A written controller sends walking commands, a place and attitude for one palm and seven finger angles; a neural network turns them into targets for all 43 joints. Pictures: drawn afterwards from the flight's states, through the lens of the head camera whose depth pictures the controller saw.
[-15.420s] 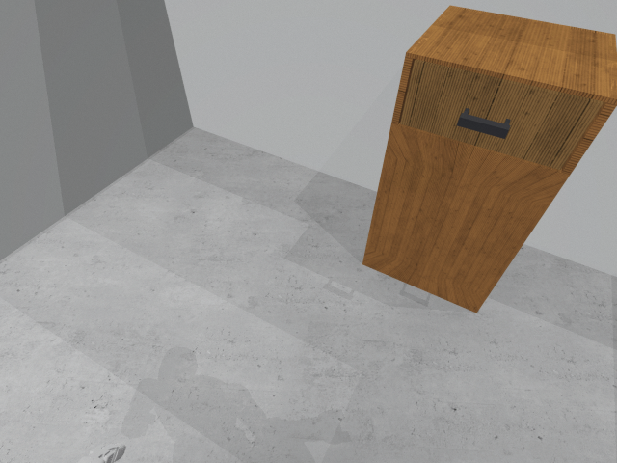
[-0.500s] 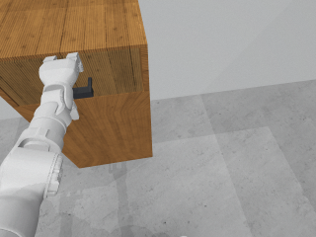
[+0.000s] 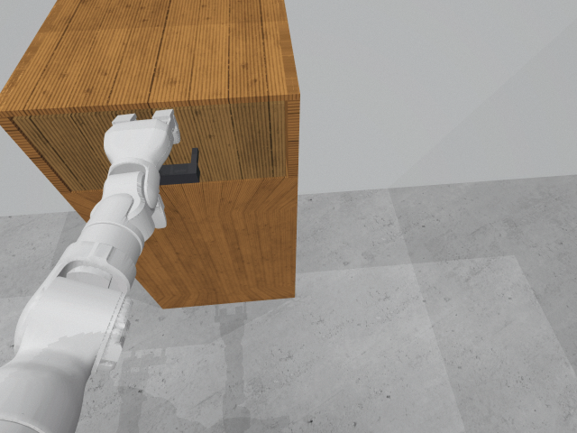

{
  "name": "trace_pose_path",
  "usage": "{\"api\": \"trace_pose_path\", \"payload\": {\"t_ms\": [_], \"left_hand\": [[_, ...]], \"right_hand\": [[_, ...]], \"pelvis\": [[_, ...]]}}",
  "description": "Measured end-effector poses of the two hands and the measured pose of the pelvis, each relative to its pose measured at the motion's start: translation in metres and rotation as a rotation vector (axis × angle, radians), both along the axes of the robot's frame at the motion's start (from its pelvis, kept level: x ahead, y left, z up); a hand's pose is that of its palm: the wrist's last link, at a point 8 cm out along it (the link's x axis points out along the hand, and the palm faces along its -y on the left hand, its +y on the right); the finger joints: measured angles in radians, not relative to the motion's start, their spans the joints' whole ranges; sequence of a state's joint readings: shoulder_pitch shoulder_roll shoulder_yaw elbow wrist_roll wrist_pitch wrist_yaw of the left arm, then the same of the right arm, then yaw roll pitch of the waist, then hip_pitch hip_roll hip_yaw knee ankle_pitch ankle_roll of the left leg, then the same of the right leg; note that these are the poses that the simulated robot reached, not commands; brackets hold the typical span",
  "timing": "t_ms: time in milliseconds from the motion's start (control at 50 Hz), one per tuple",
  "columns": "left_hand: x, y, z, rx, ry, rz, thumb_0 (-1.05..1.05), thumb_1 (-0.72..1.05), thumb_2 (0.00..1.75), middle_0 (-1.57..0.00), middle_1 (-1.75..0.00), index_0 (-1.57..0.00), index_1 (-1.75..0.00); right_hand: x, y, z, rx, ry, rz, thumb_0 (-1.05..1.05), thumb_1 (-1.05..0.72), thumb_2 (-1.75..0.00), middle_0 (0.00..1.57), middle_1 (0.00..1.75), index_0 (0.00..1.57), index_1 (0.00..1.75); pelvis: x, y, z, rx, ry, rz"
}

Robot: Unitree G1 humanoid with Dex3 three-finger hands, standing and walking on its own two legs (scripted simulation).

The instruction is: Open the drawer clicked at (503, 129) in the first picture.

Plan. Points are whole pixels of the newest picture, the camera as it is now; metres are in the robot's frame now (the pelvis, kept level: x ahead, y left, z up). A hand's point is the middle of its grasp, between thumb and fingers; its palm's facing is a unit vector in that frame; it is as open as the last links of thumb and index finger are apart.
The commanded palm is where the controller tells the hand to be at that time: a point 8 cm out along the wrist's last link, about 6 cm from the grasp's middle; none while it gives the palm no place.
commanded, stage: move the hooked fingers above the handle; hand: left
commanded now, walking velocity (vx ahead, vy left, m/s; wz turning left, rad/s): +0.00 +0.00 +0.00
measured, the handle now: (165, 165) +0.55 +0.19 +0.01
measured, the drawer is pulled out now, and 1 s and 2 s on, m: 0.00 0.00 0.00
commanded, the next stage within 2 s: none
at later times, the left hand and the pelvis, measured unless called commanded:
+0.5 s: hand (167, 176) +0.48 +0.16 +0.06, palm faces -0.13 -0.03 -0.99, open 13.8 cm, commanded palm +0.48 +0.17 +0.13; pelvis +0.00 -0.01 +0.00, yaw +1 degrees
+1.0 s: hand (170, 178) +0.48 +0.16 +0.06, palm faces -0.14 -0.05 -0.99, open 13.8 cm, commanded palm +0.48 +0.17 +0.13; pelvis +0.00 -0.01 +0.00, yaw +0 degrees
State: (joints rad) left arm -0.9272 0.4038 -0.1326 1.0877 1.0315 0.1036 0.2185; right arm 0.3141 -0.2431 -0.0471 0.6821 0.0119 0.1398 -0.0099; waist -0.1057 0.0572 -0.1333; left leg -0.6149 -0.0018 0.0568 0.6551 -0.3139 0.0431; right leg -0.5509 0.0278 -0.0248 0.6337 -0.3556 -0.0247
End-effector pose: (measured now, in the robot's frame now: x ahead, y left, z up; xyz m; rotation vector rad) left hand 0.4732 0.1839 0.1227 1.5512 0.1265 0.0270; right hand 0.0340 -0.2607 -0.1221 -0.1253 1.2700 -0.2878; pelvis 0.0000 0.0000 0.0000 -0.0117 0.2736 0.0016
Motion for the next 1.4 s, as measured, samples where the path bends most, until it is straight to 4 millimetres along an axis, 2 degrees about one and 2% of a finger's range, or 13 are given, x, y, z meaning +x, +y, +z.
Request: {"api": "trace_pose_path", "payload": {"t_ms": [200, 300, 420, 520, 620, 760, 860, 980, 1100, 1180, 1280, 1340, 1400], "left_hand": [[-0.002, -0.032, 0.008, -0.054, -0.074, -0.155, 0.00, -0.49, 0.30, -0.32, -1.20, -0.32, -1.20], [0.005, -0.019, 0.012, -0.003, -0.106, -0.040, 0.00, -0.49, 0.30, -0.32, -1.20, -0.32, -1.20], [-0.002, -0.004, 0.005, 0.024, 0.015, 0.040, 0.00, -0.49, 0.30, -0.32, -1.20, -0.32, -1.20], [-0.008, -0.026, -0.002, -0.024, 0.056, -0.103, 0.00, -0.49, 0.30, -0.32, -1.20, -0.32, -1.20], [-0.002, -0.049, 0.007, -0.057, -0.070, -0.209, 0.00, -0.49, 0.30, -0.33, -1.20, -0.32, -1.20], [0.013, -0.028, 0.019, 0.017, -0.145, -0.031, 0.00, -0.49, 0.30, -0.33, -1.20, -0.34, -1.23], [0.008, -0.016, 0.010, 0.010, 0.013, 0.070, 0.00, -0.49, 0.30, -0.32, -1.20, -0.34, -1.24], [-0.005, -0.019, -0.006, -0.028, 0.088, -0.079, 0.00, -0.49, 0.30, -0.32, -1.20, -0.33, -1.22], [-0.007, -0.023, 0.003, -0.053, -0.078, -0.186, 0.00, -0.49, 0.30, -0.33, -1.20, -0.33, -1.20], [0.002, -0.003, 0.012, -0.008, -0.153, -0.061, 0.00, -0.49, 0.30, -0.33, -1.20, -0.32, -1.20], [0.007, 0.020, 0.008, 0.046, -0.034, 0.101, 0.00, -0.49, 0.30, -0.32, -1.20, -0.32, -1.20], [0.005, 0.010, 0.002, -0.002, 0.057, 0.052, 0.00, -0.49, 0.30, -0.32, -1.20, -0.32, -1.20], [0.001, -0.013, -0.003, -0.058, 0.094, -0.091, 0.00, -0.49, 0.30, -0.32, -1.20, -0.32, -1.20]], "right_hand": [[-0.017, -0.007, 0.000, -0.018, 0.043, -0.007, 0.01, -0.90, -0.89, 0.21, 0.30, 0.20, 0.30], [-0.029, -0.009, -0.004, -0.006, 0.059, -0.030, 0.01, -0.90, -0.89, 0.20, 0.30, 0.20, 0.30], [-0.038, -0.011, -0.003, 0.009, 0.085, -0.049, 0.01, -0.90, -0.89, 0.20, 0.30, 0.20, 0.30], [-0.036, -0.017, 0.002, -0.025, 0.082, -0.034, 0.01, -0.90, -0.89, 0.21, 0.30, 0.20, 0.30], [-0.030, -0.024, 0.003, -0.058, 0.051, -0.027, 0.01, -0.90, -0.89, 0.21, 0.30, 0.20, 0.30], [-0.027, -0.020, -0.005, -0.022, 0.043, -0.041, 0.01, -0.91, -0.89, 0.20, 0.30, 0.20, 0.30], [-0.026, -0.014, -0.003, 0.004, 0.045, -0.060, 0.01, -0.90, -0.89, 0.20, 0.30, 0.20, 0.30], [-0.023, -0.016, 0.004, -0.034, 0.037, -0.040, 0.01, -0.90, -0.89, 0.21, 0.30, 0.20, 0.30], [-0.023, -0.021, 0.003, -0.065, 0.046, -0.012, 0.01, -0.90, -0.89, 0.21, 0.30, 0.20, 0.30], [-0.024, -0.019, -0.001, -0.052, 0.051, -0.013, 0.01, -0.90, -0.89, 0.20, 0.30, 0.20, 0.30], [-0.028, -0.011, -0.003, -0.016, 0.070, -0.031, 0.01, -0.90, -0.89, 0.20, 0.30, 0.20, 0.30], [-0.031, -0.006, 0.000, -0.015, 0.085, -0.033, 0.01, -0.90, -0.89, 0.21, 0.30, 0.20, 0.30], [-0.032, -0.004, 0.004, -0.031, 0.086, -0.033, 0.01, -0.90, -0.89, 0.21, 0.30, 0.20, 0.30]], "pelvis": [[-0.001, -0.004, -0.001, 0.002, -0.010, 0.006], [-0.003, -0.007, -0.002, 0.006, 0.004, -0.009], [-0.002, -0.011, 0.002, 0.007, -0.009, -0.006], [-0.003, -0.013, 0.003, 0.005, -0.025, 0.013], [-0.005, -0.013, -0.001, 0.006, -0.007, 0.009], [-0.005, -0.013, -0.003, 0.010, 0.021, -0.016], [-0.002, -0.014, 0.002, 0.012, 0.003, -0.021], [-0.001, -0.014, 0.003, 0.006, -0.020, -0.001], [-0.004, -0.010, -0.002, 0.002, -0.001, 0.008], [-0.005, -0.008, -0.004, 0.001, 0.017, 0.005], [-0.004, -0.005, -0.002, -0.001, 0.020, 0.002], [-0.001, -0.003, 0.000, -0.003, 0.008, 0.007], [0.001, -0.001, 0.002, -0.005, -0.007, 0.010]]}}
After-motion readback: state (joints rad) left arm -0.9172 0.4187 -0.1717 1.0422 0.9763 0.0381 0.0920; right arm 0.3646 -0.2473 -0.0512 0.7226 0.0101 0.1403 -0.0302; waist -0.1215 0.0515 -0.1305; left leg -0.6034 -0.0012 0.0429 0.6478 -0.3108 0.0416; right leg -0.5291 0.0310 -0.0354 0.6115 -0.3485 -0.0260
